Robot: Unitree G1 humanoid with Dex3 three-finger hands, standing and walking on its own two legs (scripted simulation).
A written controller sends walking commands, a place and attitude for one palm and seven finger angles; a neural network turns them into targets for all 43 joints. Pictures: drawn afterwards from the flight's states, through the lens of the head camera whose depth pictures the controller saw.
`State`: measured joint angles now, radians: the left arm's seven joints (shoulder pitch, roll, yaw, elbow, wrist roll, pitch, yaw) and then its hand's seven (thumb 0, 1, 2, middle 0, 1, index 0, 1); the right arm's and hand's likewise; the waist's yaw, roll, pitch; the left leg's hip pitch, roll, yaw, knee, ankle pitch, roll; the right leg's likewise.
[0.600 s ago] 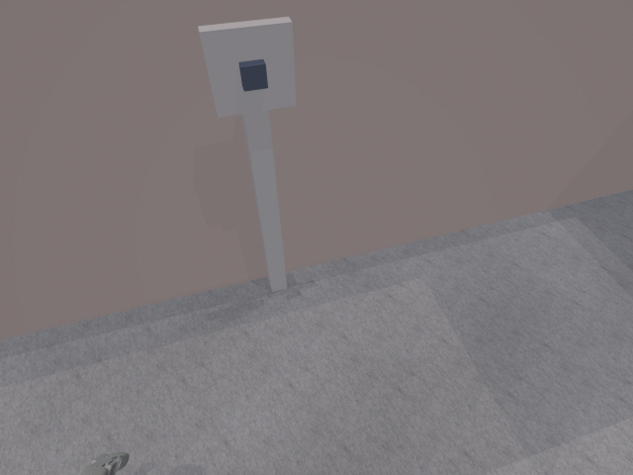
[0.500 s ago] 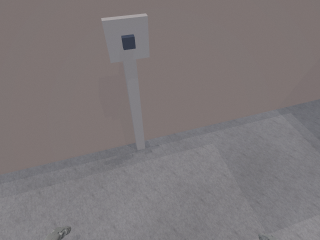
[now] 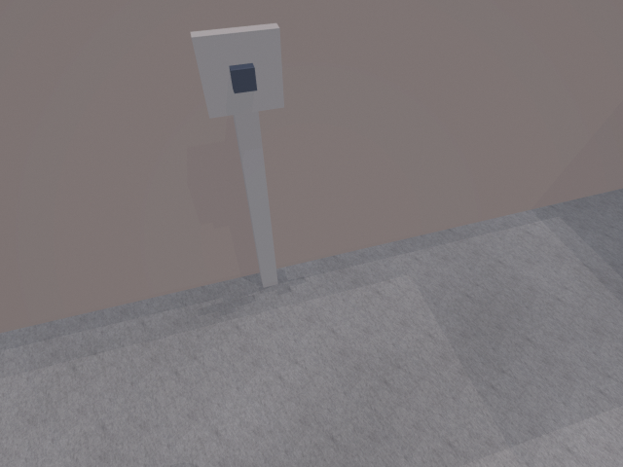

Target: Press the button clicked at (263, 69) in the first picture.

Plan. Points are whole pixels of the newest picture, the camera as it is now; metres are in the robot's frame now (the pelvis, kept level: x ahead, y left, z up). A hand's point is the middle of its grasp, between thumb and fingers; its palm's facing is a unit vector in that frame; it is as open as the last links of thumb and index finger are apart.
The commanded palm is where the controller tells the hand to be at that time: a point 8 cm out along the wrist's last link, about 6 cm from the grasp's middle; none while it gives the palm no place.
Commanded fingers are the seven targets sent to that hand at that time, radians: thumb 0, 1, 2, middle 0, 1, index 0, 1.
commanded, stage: stand and wait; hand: left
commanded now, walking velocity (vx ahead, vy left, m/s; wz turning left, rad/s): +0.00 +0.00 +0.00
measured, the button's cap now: (243, 77) +0.85 +0.20 +0.09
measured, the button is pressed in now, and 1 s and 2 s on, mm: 0 0 0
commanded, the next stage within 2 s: look at it before walking up in 0.44 s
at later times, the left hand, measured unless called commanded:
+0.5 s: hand out of the picture +0.07 +0.24 -0.15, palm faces -0.04 -0.94 -0.33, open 7.4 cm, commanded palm none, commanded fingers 0.00 0.90 0.90 -0.20 -0.30 -0.20 -0.30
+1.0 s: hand out of the picture +0.07 +0.25 -0.15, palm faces -0.03 -0.94 -0.34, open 7.4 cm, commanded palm none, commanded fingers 0.00 0.90 0.90 -0.20 -0.30 -0.20 -0.30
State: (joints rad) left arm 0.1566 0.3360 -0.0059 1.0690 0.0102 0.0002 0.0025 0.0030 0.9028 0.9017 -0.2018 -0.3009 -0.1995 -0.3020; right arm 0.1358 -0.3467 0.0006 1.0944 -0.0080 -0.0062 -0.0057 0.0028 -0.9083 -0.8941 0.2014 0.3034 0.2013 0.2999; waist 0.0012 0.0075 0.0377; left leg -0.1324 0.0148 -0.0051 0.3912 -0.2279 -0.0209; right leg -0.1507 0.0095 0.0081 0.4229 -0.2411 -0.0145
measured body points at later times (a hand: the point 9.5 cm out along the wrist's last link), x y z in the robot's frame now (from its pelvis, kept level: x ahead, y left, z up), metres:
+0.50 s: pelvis -0.01 +0.00 +0.00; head +0.00 -0.01 +0.45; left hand +0.07 +0.29 -0.13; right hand +0.06 -0.29 -0.14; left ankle -0.01 +0.13 -0.74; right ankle -0.01 -0.11 -0.74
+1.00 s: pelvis +0.00 +0.00 +0.00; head +0.00 +0.00 +0.45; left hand +0.08 +0.30 -0.13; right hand +0.08 -0.29 -0.13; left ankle -0.01 +0.13 -0.74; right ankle -0.01 -0.11 -0.74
